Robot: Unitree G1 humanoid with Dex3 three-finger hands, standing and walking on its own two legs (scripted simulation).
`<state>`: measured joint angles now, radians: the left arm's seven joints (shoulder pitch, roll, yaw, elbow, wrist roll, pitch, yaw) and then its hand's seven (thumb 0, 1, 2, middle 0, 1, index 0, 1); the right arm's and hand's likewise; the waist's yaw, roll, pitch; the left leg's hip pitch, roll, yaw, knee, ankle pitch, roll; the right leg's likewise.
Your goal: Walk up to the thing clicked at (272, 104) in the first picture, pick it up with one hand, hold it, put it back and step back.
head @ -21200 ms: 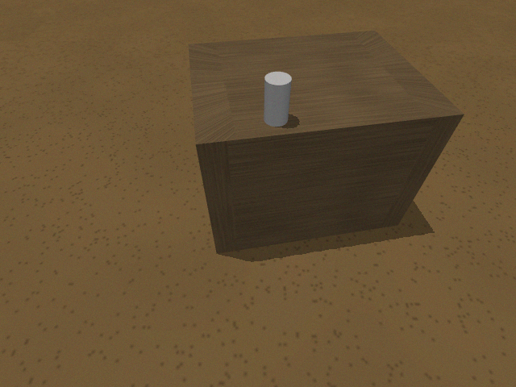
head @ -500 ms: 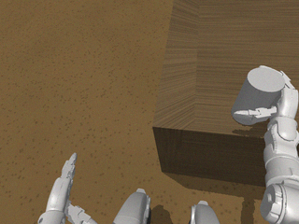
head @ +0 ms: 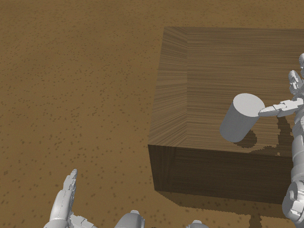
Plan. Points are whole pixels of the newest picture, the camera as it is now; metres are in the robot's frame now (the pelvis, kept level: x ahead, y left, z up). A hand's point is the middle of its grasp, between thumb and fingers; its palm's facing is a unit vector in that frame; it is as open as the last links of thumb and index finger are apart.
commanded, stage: rise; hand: right
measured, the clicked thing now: (239, 119) +0.44 -0.19 +0.00
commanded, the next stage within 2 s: sink last in 0.04 s
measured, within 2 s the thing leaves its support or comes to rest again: neither
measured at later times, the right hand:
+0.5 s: hand out of the picture +0.36 -0.32 +0.12, palm faces +0.39 +0.85 -0.35, open 17.5 cm
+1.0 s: hand (301, 217) +0.17 -0.22 +0.09, palm faces +0.32 +0.88 -0.35, open 17.4 cm
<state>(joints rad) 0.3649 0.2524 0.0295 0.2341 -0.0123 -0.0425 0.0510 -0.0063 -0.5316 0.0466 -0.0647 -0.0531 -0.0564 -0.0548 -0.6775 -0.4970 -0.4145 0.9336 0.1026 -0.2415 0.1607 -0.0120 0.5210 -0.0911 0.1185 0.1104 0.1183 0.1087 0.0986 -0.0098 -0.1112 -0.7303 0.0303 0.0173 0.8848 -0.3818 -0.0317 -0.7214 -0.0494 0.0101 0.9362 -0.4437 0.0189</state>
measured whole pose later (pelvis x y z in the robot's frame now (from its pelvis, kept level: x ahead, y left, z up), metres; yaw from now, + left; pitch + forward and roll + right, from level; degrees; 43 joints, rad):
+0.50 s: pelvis +0.03 +0.00 +0.03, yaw +0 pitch +7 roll +1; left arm 0.34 0.25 0.07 0.37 -0.07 0.02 0.02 -0.01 -0.53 0.07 -0.06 -0.05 -0.05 -0.06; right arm -0.20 -0.47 -0.34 0.50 0.05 -0.06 -0.01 -0.01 0.55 -0.05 0.06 0.05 0.06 0.05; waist -0.02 -0.04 -0.10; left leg -0.43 0.04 0.02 0.65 -0.33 -0.03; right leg -0.41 -0.04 -0.01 0.68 -0.38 0.02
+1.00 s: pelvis +0.01 +0.02 +0.04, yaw -2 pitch +0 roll -1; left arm 0.32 0.23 0.14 0.44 -0.03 -0.03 0.09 -0.01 -0.51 0.05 -0.06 -0.05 -0.06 -0.05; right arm 0.54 -0.26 -0.20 -0.18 0.07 -0.07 -0.04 -0.01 0.54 -0.05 0.06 0.05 0.06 0.05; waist -0.05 -0.06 -0.02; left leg -0.34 0.05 0.04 0.65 -0.32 -0.02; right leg -0.31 -0.03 0.02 0.63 -0.33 0.03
